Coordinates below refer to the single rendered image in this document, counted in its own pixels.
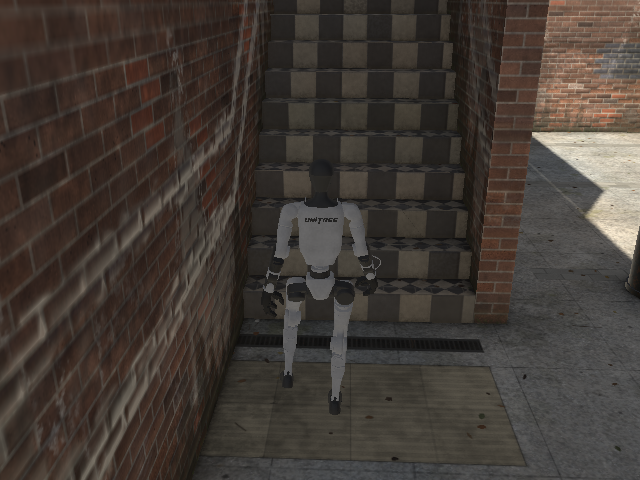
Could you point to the right robot forearm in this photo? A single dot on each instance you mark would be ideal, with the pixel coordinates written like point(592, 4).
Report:
point(367, 265)

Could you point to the right robot hand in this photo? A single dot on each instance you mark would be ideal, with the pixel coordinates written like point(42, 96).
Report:
point(363, 281)

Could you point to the left robot forearm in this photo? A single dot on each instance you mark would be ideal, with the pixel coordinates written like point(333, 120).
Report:
point(273, 273)

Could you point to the left robot shin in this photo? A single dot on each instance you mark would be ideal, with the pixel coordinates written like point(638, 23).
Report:
point(289, 343)

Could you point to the robot right upper arm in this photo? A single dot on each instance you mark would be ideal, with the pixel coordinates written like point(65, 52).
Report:
point(352, 212)

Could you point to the robot right foot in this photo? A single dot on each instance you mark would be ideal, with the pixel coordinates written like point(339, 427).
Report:
point(334, 406)

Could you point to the robot left upper arm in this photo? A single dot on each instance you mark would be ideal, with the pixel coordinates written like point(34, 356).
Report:
point(288, 212)

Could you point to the left robot hand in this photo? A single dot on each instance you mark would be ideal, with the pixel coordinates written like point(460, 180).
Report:
point(267, 303)

